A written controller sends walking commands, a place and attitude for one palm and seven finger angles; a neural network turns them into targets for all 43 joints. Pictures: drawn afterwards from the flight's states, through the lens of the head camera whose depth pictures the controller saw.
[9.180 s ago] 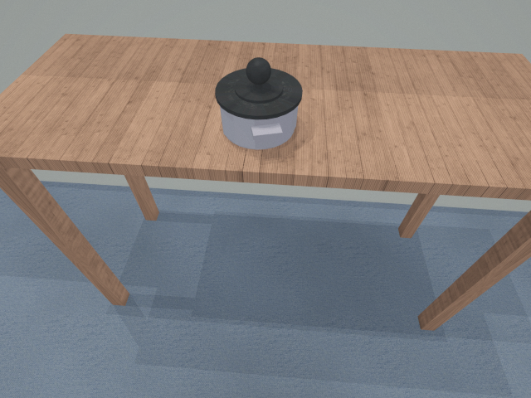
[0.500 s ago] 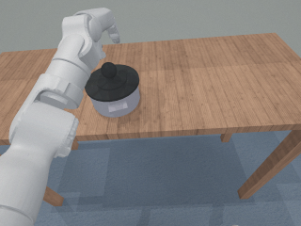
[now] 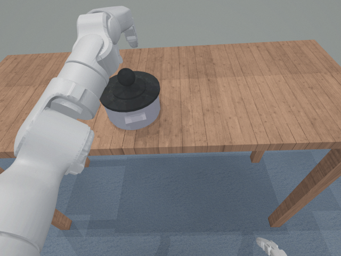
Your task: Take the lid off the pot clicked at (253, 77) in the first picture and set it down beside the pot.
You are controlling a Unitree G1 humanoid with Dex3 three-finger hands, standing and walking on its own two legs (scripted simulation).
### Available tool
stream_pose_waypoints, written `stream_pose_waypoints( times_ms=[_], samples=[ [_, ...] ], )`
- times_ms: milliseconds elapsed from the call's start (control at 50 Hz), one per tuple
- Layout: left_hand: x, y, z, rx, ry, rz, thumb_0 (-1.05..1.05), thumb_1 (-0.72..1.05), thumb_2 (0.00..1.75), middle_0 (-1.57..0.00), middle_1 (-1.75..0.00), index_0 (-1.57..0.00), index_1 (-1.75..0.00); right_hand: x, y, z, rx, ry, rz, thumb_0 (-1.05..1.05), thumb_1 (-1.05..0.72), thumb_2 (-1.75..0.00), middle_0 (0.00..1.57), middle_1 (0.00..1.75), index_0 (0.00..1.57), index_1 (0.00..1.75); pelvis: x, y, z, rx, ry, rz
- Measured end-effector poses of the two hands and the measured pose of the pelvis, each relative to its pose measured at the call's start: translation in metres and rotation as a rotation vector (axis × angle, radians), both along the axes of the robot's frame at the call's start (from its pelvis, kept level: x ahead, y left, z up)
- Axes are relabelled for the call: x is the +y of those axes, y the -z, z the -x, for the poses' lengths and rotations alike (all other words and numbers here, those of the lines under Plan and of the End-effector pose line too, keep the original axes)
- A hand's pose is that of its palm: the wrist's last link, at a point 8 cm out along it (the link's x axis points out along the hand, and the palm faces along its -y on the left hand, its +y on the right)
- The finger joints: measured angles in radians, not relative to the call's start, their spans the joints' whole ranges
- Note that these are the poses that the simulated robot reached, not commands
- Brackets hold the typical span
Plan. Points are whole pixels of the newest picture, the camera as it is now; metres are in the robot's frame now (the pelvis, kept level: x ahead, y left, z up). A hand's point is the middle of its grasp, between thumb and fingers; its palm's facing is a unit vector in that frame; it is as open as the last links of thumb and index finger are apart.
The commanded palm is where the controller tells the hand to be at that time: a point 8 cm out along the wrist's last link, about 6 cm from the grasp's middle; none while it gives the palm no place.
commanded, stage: lower the open fingers around the knob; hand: left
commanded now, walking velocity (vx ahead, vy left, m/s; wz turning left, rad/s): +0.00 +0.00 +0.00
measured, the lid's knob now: (126, 77) +0.51 +0.11 +0.17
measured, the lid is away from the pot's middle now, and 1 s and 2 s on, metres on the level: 0.00 0.00 0.00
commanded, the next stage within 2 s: close the fingers and squeeze the knob in 1.32 s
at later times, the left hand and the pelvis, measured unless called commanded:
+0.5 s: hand (116, 63) +0.48 +0.12 +0.23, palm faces -0.28 -0.09 -0.96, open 10.1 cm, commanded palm +0.46 +0.12 +0.28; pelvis +0.01 +0.00 +0.00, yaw -1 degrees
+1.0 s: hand (117, 75) +0.47 +0.12 +0.20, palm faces -0.32 -0.09 -0.94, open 10.2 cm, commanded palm +0.45 +0.12 +0.25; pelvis +0.00 +0.01 +0.00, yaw +0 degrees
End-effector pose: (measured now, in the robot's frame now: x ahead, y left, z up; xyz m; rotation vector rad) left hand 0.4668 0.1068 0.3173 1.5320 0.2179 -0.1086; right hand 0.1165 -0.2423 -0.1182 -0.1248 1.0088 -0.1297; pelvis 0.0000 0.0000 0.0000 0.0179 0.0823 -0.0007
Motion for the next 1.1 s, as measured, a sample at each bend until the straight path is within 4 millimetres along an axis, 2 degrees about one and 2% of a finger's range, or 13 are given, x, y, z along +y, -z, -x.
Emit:
stream_pose_waypoints(
  times_ms=[200, 300, 620, 740, 860, 1100],
  samples=[
    [0.005, 0.007, -0.013, 0.035, -0.036, 0.041, 0.00, -0.41, 1.73, -0.88, -0.08, -0.89, -0.09, -0.006, 0.008, 0.028, 0.081, 0.045, 0.008, 0.01, -0.91, -0.90, 0.20, 0.30, 0.20, 0.30, 0.000, 0.000, -0.007, 0.010, 0.012, -0.001],
    [0.007, 0.017, -0.015, 0.051, -0.030, 0.041, 0.00, -0.41, 1.73, -0.88, -0.08, -0.89, -0.09, -0.009, 0.009, 0.033, 0.097, 0.050, 0.013, 0.01, -0.91, -0.90, 0.20, 0.30, 0.20, 0.30, 0.000, -0.001, -0.011, 0.012, 0.012, 0.000],
    [0.015, 0.041, -0.003, 0.082, -0.015, 0.046, 0.00, -0.41, 1.73, -0.88, -0.08, -0.89, -0.09, -0.002, -0.002, -0.007, -0.006, 0.007, 0.014, 0.01, -0.91, -0.90, 0.20, 0.30, 0.20, 0.30, 0.003, 0.000, -0.008, 0.000, 0.002, 0.001],
    [0.018, 0.049, 0.000, 0.099, -0.024, 0.042, 0.00, -0.41, 1.73, -0.88, -0.08, -0.89, -0.09, 0.003, -0.003, -0.011, -0.013, -0.003, 0.014, 0.01, -0.91, -0.90, 0.20, 0.30, 0.20, 0.30, 0.004, 0.001, -0.005, 0.000, -0.003, 0.003],
    [0.016, 0.052, 0.002, 0.098, -0.009, 0.041, 0.00, -0.41, 1.73, -0.88, -0.08, -0.88, -0.08, 0.004, 0.000, -0.001, 0.008, 0.003, 0.013, 0.01, -0.91, -0.90, 0.20, 0.30, 0.20, 0.30, 0.005, 0.001, -0.004, 0.002, -0.004, 0.004],
    [0.011, 0.066, 0.002, 0.117, 0.002, 0.053, 0.00, -0.41, 1.73, -0.88, -0.08, -0.85, -0.07, -0.003, 0.007, 0.033, 0.083, 0.052, 0.023, 0.01, -0.91, -0.90, 0.20, 0.30, 0.20, 0.30, 0.005, 0.001, -0.002, -0.001, 0.012, 0.004]
  ],
)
